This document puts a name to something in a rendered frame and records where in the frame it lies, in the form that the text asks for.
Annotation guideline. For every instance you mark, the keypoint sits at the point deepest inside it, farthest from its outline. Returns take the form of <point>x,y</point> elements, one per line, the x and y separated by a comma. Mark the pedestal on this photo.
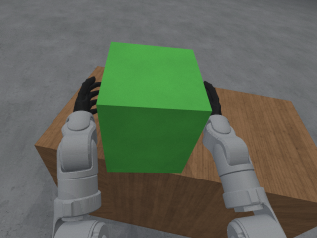
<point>191,203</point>

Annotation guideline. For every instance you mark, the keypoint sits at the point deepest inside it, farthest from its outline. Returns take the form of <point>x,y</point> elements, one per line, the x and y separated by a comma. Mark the robot right upper arm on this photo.
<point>256,226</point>

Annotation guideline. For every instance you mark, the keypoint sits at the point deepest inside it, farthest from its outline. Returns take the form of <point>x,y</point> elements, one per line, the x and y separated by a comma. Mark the robot left upper arm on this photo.
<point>83,229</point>

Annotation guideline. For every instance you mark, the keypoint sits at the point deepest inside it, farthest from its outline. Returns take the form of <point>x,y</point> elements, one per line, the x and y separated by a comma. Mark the right robot hand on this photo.
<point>213,99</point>

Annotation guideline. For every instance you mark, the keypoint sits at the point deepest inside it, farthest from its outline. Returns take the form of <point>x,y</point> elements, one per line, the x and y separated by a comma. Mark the right robot forearm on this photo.
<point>230,153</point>

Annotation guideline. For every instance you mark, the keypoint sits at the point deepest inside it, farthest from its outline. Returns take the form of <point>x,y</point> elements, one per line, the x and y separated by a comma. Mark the left robot forearm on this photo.
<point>77,170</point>

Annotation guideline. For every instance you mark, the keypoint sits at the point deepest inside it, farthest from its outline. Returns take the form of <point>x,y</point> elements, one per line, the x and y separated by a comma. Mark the carton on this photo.
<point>152,107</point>

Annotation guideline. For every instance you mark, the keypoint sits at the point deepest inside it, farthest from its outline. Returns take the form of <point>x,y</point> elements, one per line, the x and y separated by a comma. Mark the left robot hand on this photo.
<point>83,101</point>

